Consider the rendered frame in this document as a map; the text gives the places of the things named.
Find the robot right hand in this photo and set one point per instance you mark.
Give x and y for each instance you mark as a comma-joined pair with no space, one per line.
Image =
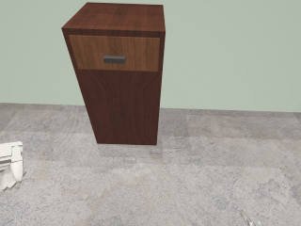
250,220

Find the drawer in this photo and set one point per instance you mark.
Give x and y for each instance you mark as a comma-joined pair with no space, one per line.
142,54

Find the robot left hand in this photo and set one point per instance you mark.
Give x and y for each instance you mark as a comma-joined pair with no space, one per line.
11,166

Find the handle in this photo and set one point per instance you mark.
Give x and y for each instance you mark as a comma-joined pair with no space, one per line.
114,59

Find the cabinet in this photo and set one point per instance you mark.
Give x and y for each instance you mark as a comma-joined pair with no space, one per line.
123,106

